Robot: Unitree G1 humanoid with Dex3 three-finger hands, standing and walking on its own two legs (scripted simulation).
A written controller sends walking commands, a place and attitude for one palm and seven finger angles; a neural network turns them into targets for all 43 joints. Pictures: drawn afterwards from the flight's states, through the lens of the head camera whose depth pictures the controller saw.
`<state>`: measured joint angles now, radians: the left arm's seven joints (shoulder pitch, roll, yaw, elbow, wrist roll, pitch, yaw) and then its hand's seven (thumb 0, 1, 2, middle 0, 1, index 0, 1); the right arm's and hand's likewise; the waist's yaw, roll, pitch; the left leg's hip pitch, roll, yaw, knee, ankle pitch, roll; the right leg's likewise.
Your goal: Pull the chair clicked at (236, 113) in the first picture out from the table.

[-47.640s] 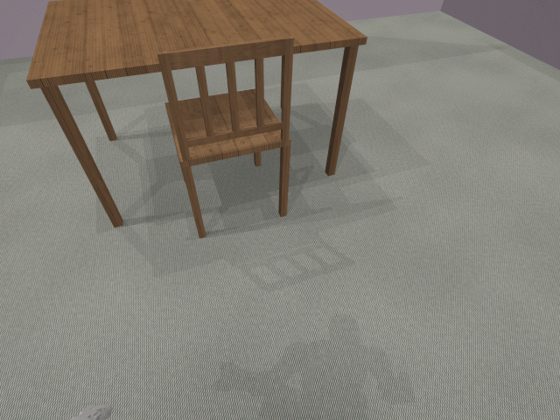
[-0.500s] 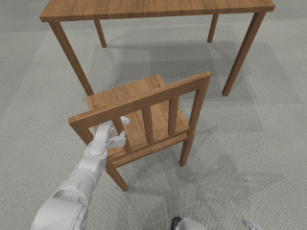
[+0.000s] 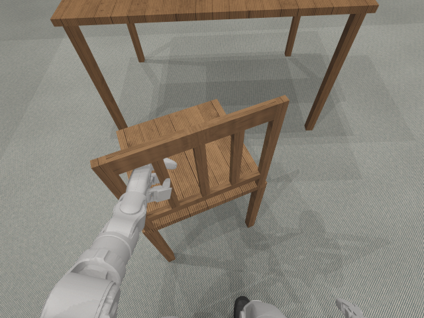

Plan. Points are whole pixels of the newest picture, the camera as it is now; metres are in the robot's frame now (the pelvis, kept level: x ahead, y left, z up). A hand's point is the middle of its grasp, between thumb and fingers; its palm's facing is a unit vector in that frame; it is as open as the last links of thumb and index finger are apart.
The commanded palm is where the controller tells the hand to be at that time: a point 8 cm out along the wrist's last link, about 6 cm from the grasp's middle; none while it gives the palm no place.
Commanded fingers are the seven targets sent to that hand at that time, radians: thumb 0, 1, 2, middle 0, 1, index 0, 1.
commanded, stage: step backward, pulling the chair out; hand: left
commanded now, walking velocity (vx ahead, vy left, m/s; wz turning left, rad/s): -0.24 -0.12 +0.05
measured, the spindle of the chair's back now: (202, 172) +0.45 +0.03 -0.10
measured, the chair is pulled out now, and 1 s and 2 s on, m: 0.47 0.47 0.47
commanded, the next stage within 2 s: stop walking, hand still on the chair in 0.66 s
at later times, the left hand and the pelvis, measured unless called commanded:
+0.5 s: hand (166, 188) +0.37 +0.10 -0.04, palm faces -0.12 -0.97 -0.23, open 5.8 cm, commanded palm +0.36 +0.16 -0.03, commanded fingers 0.00 0.90 0.90 -0.50 -1.45 -0.50 -1.45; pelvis +0.00 +0.00 +0.00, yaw +0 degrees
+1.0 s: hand (166, 188) +0.37 +0.10 -0.04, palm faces -0.11 -0.97 -0.22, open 5.8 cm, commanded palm +0.36 +0.16 -0.02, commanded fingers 0.00 0.90 0.90 -0.50 -1.45 -0.50 -1.45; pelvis +0.01 +0.01 +0.00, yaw +0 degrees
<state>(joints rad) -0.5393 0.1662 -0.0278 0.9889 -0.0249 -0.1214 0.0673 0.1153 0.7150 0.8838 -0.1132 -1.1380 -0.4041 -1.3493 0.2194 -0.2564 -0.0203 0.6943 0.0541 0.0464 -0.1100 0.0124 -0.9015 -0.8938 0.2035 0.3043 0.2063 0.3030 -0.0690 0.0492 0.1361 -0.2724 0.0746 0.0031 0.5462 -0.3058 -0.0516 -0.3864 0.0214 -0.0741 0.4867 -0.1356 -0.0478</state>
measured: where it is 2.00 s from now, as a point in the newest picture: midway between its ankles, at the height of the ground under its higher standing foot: outside the picture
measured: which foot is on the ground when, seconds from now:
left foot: down 0.00-1.00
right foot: down 0.00-1.00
